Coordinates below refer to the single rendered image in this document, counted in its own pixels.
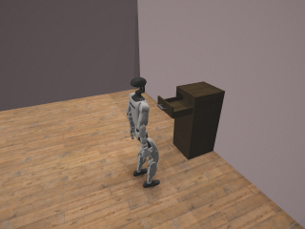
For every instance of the robot right thigh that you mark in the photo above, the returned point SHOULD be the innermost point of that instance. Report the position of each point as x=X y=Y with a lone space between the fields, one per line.
x=154 y=151

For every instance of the left robot upper arm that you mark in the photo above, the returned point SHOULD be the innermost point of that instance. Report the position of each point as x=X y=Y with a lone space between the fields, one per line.
x=129 y=110

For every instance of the left robot forearm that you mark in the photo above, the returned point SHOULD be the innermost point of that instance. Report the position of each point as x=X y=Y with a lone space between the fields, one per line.
x=130 y=121

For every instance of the cabinet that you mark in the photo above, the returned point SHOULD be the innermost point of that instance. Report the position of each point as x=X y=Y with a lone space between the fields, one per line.
x=194 y=134

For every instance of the handle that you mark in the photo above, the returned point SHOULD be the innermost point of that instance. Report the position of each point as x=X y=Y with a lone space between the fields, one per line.
x=159 y=106

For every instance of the robot left hand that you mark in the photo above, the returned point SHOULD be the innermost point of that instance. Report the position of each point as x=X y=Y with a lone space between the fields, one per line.
x=132 y=133

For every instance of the left robot foot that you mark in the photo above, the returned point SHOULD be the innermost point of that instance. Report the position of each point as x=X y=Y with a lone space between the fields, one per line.
x=142 y=172

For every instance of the drawer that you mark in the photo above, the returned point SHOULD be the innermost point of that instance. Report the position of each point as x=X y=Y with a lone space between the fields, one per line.
x=177 y=106

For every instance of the robot right hand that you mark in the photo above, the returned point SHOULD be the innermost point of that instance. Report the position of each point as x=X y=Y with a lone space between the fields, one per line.
x=145 y=153

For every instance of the right robot forearm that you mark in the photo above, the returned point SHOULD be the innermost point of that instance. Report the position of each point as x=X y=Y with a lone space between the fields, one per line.
x=142 y=136

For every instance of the right robot upper arm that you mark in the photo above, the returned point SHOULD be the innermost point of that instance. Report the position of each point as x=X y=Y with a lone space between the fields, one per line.
x=144 y=108

